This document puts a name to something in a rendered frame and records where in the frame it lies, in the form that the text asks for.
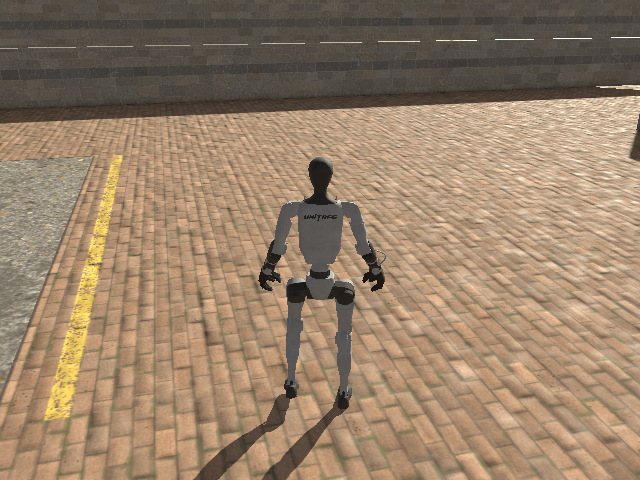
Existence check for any humanoid robot head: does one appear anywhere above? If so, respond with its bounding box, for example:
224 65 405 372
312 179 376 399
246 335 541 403
303 157 338 205

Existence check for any left robot hand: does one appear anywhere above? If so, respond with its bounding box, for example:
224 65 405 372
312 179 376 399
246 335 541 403
258 268 281 291

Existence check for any robot left foot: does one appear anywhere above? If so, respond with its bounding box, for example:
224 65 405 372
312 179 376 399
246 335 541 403
284 378 299 399

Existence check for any right robot hand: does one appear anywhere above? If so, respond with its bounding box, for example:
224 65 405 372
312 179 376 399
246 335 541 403
362 269 385 292

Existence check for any robot right upper arm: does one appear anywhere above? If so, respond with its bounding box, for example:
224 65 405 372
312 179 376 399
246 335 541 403
341 201 372 256

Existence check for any right robot forearm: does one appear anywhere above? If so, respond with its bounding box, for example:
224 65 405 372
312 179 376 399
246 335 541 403
362 240 382 275

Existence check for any robot left upper arm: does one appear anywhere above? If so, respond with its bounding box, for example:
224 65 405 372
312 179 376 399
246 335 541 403
271 200 300 255

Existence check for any left robot forearm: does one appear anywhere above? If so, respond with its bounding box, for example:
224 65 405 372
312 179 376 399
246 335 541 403
262 240 281 275

